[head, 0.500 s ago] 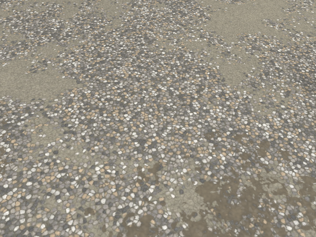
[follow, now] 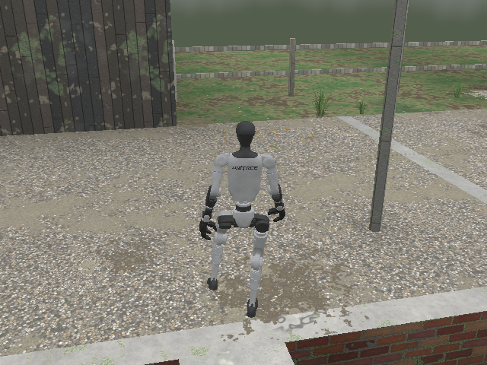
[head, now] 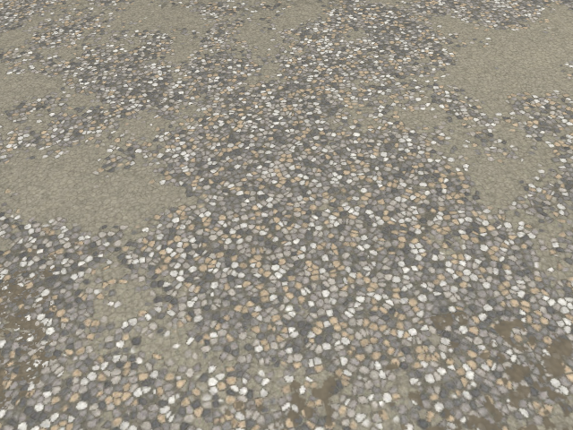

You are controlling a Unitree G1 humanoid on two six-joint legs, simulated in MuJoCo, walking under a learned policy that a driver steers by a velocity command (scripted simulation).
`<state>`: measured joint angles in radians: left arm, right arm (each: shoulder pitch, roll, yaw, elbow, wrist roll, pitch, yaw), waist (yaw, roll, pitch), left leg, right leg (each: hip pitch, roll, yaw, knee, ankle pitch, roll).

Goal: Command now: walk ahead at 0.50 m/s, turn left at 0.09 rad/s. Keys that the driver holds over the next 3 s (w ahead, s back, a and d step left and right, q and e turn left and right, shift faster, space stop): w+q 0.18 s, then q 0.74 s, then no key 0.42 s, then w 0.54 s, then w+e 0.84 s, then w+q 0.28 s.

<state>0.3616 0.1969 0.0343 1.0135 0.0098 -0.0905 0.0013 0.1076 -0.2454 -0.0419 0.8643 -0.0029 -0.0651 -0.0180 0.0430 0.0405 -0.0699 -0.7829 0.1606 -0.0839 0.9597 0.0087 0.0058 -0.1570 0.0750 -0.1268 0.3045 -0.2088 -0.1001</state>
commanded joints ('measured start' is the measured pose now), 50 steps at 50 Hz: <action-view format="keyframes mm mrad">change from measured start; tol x32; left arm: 1 4 164 30 -38 -1 -5 14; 50 -267 194 72 -365 14 95 53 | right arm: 1 -89 -35 -5 -59 6 -14 7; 50 42 -71 -51 -301 16 116 -10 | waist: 1 -4 -93 64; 16 -127 141 -373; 50 -26 -219 -43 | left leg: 1 -62 -13 21 -131 70 1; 12 303 -192 209 -426 -139 116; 15 1133 227 -512 -458 678 423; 22 462 9 -173 -614 410 294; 38 558 -83 -417 -478 50 180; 41 108 -344 -72 4 -707 18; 45 86 -225 -44 366 -482 -75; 50 216 -193 58 75 -446 -95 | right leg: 1 74 -294 191 -135 270 -56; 9 277 -372 76 -49 410 -50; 12 225 -322 -12 240 943 8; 14 -128 -207 -47 760 468 107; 15 -518 -1 45 1102 -431 160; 16 -571 -56 212 1192 -411 139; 37 -333 -56 259 292 -89 160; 41 92 -490 701 32 539 -159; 50 -3 -313 257 61 435 -108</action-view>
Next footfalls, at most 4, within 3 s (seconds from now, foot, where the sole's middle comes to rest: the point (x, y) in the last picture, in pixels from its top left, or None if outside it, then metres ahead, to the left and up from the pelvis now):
0.28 left None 0.29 0.18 -0.78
0.78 right None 0.40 0.00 -0.78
1.16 left None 0.22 0.21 -0.78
1.48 right None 0.32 0.00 -0.78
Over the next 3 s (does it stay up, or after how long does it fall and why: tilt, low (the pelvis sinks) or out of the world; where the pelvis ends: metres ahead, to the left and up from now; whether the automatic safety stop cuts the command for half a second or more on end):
stays up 0.86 0.49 -0.01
